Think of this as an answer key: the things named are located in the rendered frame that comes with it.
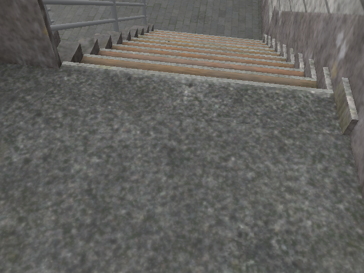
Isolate stairs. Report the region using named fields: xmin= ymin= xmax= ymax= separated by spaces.
xmin=80 ymin=31 xmax=318 ymax=89

